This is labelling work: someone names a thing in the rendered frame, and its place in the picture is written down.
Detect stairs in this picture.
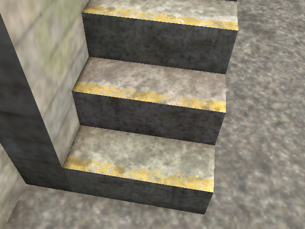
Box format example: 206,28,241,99
62,0,238,215

